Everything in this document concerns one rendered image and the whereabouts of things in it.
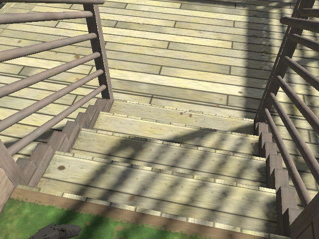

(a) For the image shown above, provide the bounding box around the robot left hand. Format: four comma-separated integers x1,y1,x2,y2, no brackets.
27,223,82,239

